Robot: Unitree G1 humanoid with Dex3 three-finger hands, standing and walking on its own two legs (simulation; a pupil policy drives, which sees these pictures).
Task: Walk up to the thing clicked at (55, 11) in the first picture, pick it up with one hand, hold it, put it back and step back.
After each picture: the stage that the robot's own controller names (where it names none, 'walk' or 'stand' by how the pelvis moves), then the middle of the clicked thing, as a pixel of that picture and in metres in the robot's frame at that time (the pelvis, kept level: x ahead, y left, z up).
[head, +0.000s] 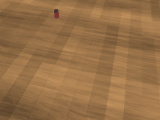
stand; (56, 13) +2.09 +0.40 -0.72
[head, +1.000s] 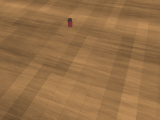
walk; (70, 22) +1.98 +0.35 -0.72
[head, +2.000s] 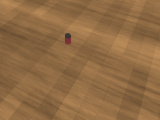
walk; (67, 38) +1.37 +0.26 -0.70
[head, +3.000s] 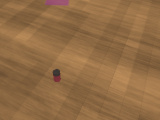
walk; (56, 75) +0.87 +0.25 -0.70
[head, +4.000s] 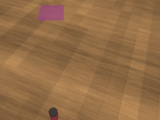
walk; (53, 114) +0.53 +0.19 -0.71
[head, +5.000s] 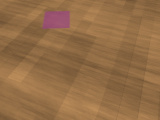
stand; out of the picture +0.34 +0.16 -0.70
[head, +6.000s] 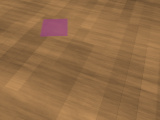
stand; out of the picture +0.31 +0.17 -0.73
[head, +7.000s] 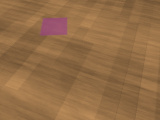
stand; out of the picture +0.31 +0.19 -0.73
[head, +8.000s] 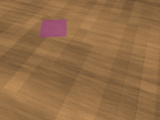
stand; out of the picture +0.30 +0.19 -0.73
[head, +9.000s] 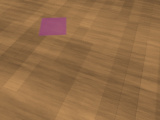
stand; out of the picture +0.29 +0.19 -0.73
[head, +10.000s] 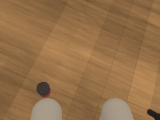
go down; (44, 90) +0.37 +0.17 -0.45
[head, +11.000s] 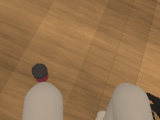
go down; (40, 73) +0.40 +0.18 -0.32
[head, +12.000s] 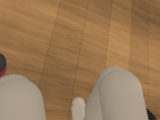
close in; out of the picture +0.39 +0.22 -0.23
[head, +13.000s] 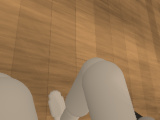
close; out of the picture +0.39 +0.23 -0.22
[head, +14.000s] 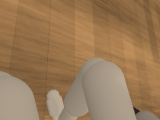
lift; out of the picture +0.39 +0.24 -0.22
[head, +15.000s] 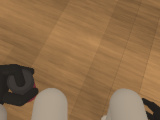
lift; (23, 87) +0.31 +0.21 -0.06
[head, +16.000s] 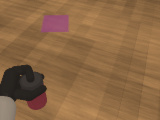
hold; (34, 91) +0.32 +0.17 +0.04
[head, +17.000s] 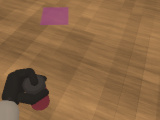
hold; (37, 93) +0.32 +0.17 +0.01
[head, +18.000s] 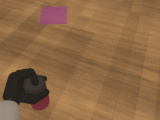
hold; (37, 93) +0.32 +0.17 +0.00
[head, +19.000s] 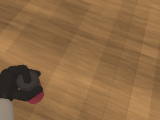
crouch; (31, 88) +0.34 +0.18 -0.05
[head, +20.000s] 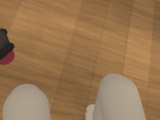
lower; (0, 48) +0.46 +0.22 -0.11
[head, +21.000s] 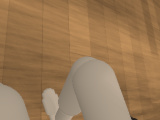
lower; out of the picture +0.43 +0.26 -0.23
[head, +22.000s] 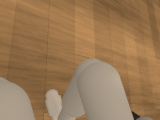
lower; out of the picture +0.42 +0.26 -0.23
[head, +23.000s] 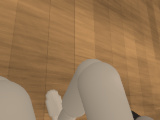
lower; out of the picture +0.41 +0.26 -0.23
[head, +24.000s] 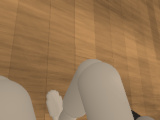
lower; out of the picture +0.41 +0.26 -0.23
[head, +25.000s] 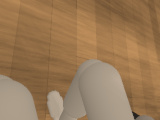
open; out of the picture +0.39 +0.24 -0.23
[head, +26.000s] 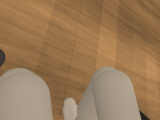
stand; out of the picture +0.39 +0.22 -0.24
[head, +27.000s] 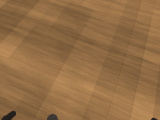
stand; out of the picture +0.35 +0.16 -0.59
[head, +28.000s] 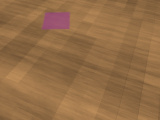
stand; out of the picture +0.34 +0.16 -0.66
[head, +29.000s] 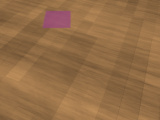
stand; out of the picture +0.34 +0.16 -0.66
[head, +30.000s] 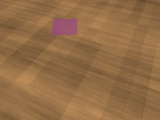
stand; out of the picture +0.37 +0.16 -0.72
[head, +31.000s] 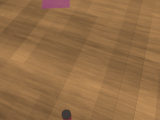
walk; (66, 116) +0.41 +0.14 -0.70
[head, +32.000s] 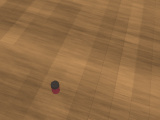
walk; (55, 87) +0.64 +0.19 -0.70
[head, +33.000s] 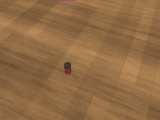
stand; (67, 68) +0.94 +0.18 -0.70
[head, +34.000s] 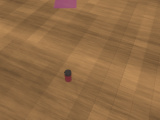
stand; (68, 76) +0.92 +0.17 -0.72
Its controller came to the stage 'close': yes
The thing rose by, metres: 0.72
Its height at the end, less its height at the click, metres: +0.00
